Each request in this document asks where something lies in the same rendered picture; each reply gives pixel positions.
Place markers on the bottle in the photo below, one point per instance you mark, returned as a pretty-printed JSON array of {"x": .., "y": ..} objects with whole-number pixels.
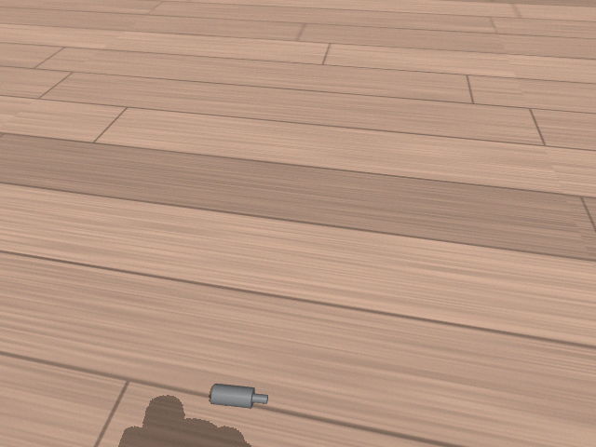
[{"x": 237, "y": 396}]

